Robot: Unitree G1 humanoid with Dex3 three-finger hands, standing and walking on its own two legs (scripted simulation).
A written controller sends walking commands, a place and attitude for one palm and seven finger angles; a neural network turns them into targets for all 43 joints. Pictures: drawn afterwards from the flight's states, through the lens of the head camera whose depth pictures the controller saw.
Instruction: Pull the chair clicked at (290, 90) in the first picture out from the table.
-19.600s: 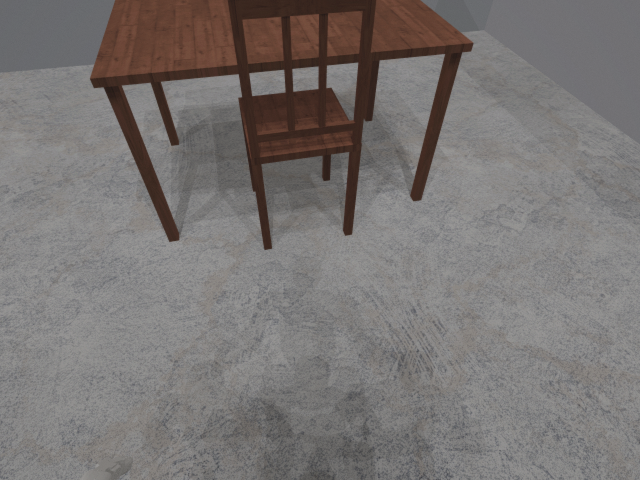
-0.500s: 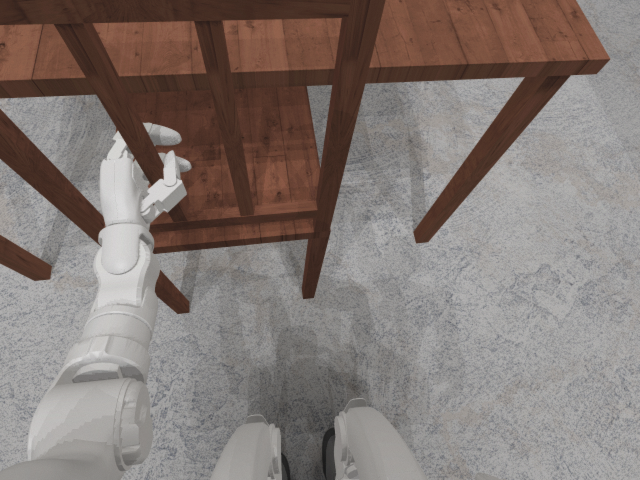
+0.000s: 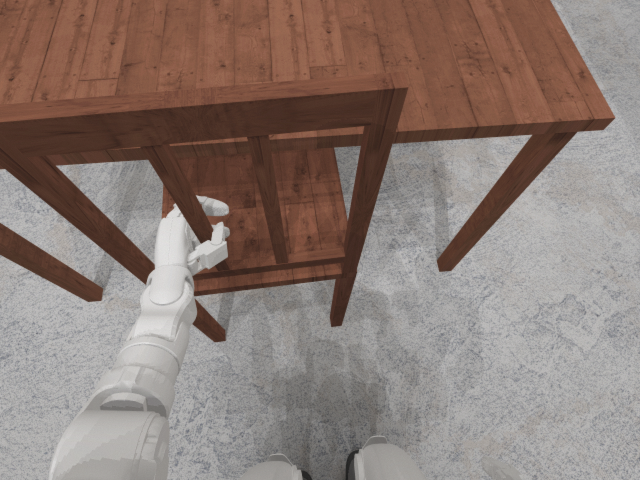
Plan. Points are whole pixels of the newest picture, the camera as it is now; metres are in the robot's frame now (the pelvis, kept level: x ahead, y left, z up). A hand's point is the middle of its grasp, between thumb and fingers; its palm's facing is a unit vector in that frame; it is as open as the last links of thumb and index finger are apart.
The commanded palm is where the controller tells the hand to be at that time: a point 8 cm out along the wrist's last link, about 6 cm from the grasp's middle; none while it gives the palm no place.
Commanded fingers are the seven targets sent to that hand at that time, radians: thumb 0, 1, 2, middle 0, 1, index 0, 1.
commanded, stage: step backward, pulling the chair out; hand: left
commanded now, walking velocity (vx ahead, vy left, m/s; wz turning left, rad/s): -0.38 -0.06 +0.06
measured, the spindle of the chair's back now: (198, 220) +0.44 +0.15 -0.02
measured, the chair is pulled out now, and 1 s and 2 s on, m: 0.02 0.04 0.20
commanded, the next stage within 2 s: none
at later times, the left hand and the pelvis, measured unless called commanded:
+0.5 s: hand (218, 245) +0.42 +0.13 -0.05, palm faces -0.06 -0.99 -0.14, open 5.2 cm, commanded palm +0.40 +0.18 -0.05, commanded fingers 0.00 0.90 0.90 -0.50 -1.45 -0.50 -1.45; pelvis +0.01 +0.02 +0.02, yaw -3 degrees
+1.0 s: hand (220, 257) +0.40 +0.13 -0.04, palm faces -0.02 -0.99 -0.16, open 5.2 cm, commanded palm +0.37 +0.18 -0.04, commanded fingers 0.00 0.90 0.90 -0.50 -1.45 -0.50 -1.45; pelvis -0.01 +0.02 +0.02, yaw -2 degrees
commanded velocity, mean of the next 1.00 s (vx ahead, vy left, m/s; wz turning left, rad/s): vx -0.38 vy -0.07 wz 0.10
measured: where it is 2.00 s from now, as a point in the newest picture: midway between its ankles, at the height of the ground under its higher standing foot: outside the picture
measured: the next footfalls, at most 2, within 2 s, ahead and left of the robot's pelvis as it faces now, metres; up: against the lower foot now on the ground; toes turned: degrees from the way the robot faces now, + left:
left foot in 1.56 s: -0.07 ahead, +0.13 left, +0.00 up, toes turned -2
right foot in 1.88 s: -0.12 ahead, -0.11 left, +0.00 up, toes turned +0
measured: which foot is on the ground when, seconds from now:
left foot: down 0.00-1.00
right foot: down 0.00-1.00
